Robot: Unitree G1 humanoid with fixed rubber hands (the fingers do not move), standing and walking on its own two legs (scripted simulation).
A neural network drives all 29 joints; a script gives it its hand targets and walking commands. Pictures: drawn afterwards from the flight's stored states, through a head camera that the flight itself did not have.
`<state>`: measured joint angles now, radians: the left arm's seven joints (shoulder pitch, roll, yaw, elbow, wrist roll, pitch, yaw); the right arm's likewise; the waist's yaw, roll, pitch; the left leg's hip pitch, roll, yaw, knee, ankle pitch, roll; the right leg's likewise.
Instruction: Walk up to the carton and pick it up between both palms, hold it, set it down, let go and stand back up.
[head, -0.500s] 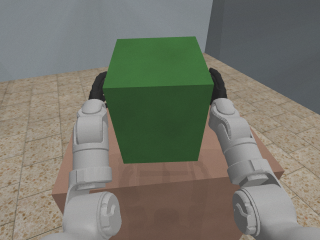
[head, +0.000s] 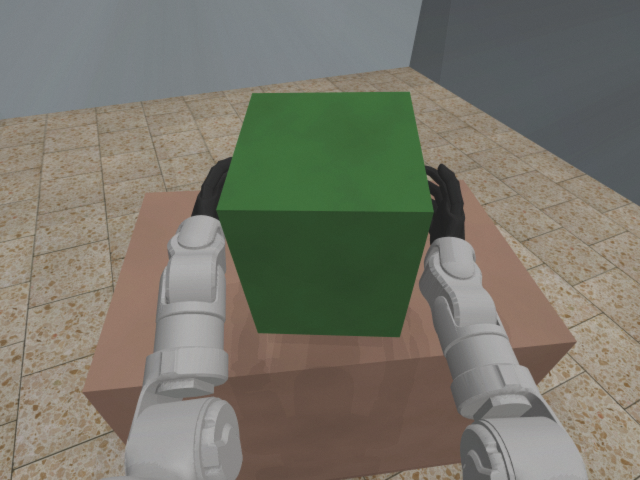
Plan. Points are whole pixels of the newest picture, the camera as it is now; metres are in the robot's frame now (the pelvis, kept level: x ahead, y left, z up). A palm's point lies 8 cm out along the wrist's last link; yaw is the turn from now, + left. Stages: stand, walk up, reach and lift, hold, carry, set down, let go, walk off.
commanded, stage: set down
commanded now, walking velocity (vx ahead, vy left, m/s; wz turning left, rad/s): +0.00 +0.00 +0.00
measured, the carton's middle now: (328, 220) +0.40 -0.02 +0.14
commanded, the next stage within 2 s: none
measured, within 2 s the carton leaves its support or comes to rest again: neither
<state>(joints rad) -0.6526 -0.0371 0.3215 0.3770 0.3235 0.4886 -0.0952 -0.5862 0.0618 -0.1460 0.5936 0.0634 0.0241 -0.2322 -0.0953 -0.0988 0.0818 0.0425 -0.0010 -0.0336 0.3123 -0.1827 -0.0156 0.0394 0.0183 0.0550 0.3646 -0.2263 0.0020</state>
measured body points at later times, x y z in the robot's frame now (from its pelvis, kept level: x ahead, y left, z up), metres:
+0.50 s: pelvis -0.01 +0.00 +0.00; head -0.04 +0.05 +0.45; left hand +0.39 +0.13 +0.13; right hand +0.36 -0.16 +0.16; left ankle +0.00 +0.13 -0.75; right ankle -0.01 -0.11 -0.75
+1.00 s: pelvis +0.01 +0.01 +0.00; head +0.01 +0.05 +0.45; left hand +0.43 +0.13 +0.10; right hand +0.38 -0.16 +0.13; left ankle +0.00 +0.13 -0.75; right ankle -0.01 -0.11 -0.75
